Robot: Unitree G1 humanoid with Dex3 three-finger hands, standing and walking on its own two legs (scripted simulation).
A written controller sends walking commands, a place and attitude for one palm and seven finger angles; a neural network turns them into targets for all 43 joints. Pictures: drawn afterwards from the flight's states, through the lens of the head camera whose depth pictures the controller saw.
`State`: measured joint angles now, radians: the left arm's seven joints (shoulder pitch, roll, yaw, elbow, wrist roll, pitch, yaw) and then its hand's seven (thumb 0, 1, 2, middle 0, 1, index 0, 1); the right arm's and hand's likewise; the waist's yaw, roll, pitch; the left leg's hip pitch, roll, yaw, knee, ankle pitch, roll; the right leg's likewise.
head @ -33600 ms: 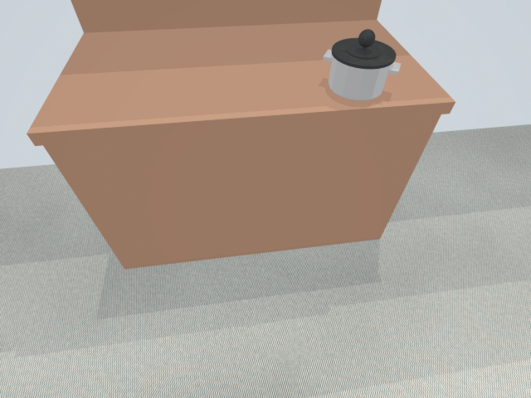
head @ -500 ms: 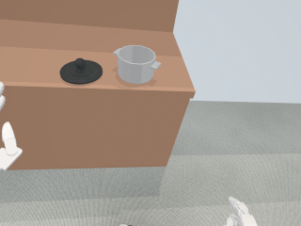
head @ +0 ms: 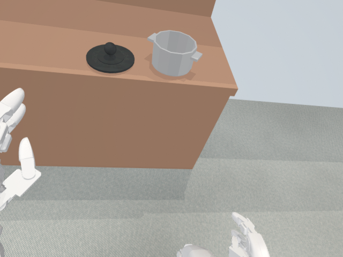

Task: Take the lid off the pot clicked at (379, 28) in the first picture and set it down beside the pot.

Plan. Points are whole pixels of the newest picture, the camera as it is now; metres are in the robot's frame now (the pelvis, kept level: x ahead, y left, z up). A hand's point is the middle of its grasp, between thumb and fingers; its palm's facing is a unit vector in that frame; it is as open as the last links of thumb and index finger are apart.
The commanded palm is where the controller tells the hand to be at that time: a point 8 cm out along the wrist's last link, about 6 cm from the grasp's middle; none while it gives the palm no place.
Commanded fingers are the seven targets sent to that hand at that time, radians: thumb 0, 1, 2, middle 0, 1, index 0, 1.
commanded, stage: stop stepping back and stand still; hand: left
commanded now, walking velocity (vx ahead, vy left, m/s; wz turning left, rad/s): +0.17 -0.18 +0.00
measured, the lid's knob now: (110, 48) +0.78 +0.23 +0.02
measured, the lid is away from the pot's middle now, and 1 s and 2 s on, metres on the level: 0.24 0.24 0.24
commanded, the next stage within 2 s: let the arm hang, fingers relaxed in 0.90 s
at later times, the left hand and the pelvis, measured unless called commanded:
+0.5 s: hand out of the picture +0.13 +0.09 -0.18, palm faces -0.01 -1.00 -0.08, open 7.2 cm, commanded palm none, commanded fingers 0.00 0.90 0.90 -0.20 -0.30 -0.20 -0.30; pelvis +0.03 -0.06 -0.02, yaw +4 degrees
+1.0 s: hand out of the picture +0.08 +0.10 -0.18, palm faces +0.11 -0.97 -0.21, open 7.2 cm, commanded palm none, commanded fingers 0.00 0.90 0.90 -0.20 -0.30 -0.20 -0.30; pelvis +0.06 -0.08 +0.00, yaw +5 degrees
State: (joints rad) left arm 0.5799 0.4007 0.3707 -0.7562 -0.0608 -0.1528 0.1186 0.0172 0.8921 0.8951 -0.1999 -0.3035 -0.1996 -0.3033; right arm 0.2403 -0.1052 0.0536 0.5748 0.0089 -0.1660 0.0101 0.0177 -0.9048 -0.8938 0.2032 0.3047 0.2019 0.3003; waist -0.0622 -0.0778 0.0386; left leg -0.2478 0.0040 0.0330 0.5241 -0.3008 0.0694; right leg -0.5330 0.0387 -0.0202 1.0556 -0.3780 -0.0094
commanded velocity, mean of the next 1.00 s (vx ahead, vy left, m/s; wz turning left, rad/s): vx -0.01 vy -0.02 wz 0.00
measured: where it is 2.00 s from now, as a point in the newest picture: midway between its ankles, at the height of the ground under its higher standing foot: outside the picture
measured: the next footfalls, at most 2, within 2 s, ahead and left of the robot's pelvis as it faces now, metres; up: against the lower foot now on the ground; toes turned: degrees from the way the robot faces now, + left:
right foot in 0.44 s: +0.09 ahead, -0.17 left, +0.00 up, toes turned +5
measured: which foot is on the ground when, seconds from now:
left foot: down 0.00-1.00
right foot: up 0.00-0.42, down 0.44-1.00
